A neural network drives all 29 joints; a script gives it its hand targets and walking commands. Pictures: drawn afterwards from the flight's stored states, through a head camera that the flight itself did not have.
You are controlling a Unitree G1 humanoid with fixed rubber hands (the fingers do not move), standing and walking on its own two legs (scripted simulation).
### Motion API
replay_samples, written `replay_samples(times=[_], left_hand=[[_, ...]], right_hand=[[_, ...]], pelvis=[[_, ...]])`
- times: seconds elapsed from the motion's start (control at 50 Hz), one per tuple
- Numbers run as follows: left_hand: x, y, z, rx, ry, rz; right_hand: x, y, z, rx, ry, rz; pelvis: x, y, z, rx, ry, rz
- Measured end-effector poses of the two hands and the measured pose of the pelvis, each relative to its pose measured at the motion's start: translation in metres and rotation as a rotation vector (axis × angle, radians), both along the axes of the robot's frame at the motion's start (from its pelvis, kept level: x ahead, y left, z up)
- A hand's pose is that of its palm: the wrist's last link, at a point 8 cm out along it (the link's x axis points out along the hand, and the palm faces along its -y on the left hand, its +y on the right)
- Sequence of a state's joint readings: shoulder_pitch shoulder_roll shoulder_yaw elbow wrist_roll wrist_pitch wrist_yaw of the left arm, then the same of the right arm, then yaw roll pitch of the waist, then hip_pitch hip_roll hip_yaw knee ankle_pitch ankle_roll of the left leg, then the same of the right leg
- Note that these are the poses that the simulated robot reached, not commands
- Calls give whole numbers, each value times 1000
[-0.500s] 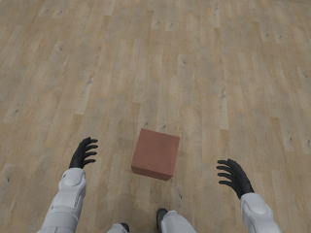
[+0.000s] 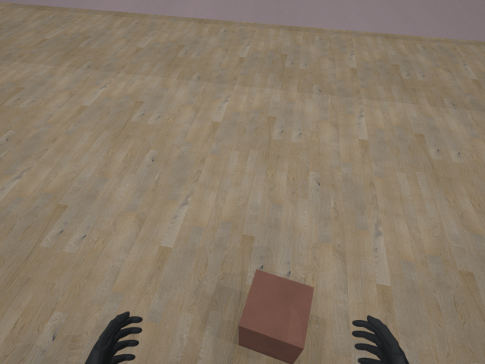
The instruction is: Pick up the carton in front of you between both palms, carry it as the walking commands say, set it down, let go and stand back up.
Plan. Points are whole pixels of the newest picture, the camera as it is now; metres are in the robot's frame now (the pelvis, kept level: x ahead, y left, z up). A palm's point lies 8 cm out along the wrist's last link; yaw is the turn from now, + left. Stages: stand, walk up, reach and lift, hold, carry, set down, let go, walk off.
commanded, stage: let go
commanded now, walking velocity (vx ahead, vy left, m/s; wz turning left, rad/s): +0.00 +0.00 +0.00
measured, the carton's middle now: (274, 317) +0.41 -0.10 -0.65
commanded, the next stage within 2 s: stand in 0.32 s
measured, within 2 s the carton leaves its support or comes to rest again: neither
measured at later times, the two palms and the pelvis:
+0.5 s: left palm out of the picture +0.12 +0.24 -0.08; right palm out of the picture +0.14 -0.30 -0.09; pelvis -0.01 -0.03 -0.01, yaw +1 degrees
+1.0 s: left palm out of the picture +0.10 +0.23 -0.09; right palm out of the picture +0.10 -0.33 -0.11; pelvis -0.01 -0.06 -0.01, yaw +2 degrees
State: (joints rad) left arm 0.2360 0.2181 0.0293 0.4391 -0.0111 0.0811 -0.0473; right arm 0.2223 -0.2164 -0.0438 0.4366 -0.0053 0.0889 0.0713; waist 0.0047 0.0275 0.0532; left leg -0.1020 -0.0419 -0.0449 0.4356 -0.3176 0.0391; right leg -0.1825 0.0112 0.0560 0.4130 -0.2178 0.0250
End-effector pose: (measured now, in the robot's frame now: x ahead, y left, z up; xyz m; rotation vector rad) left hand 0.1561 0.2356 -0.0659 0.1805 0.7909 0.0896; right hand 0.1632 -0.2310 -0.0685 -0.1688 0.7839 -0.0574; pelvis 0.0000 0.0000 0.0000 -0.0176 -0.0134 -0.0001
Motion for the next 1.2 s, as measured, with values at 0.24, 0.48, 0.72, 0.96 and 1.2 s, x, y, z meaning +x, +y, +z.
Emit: replay_samples(times=[0.24, 0.48, 0.72, 0.96, 1.2], left_hand=[[-3, -16, -4, 1, -13, 7], [-33, 5, -11, 148, 67, 84], [-52, 6, -13, 192, 130, 138], [-58, -9, -24, 156, 159, 140], [-74, -2, -26, 158, 195, 145]], right_hand=[[-6, -22, 3, -61, 29, -36], [-20, -64, -21, -83, 18, -46], [-37, -87, -42, -113, 118, -46], [-55, -101, -44, -147, 173, -59], [-78, -105, -45, -163, 220, -69]], pelvis=[[-6, -11, -4, 5, -42, -6], [-8, -31, -8, 16, -11, 9], [-4, -47, -7, 21, -7, 25], [-6, -55, -6, 20, -16, 29], [-15, -53, -4, 21, -28, 27]])
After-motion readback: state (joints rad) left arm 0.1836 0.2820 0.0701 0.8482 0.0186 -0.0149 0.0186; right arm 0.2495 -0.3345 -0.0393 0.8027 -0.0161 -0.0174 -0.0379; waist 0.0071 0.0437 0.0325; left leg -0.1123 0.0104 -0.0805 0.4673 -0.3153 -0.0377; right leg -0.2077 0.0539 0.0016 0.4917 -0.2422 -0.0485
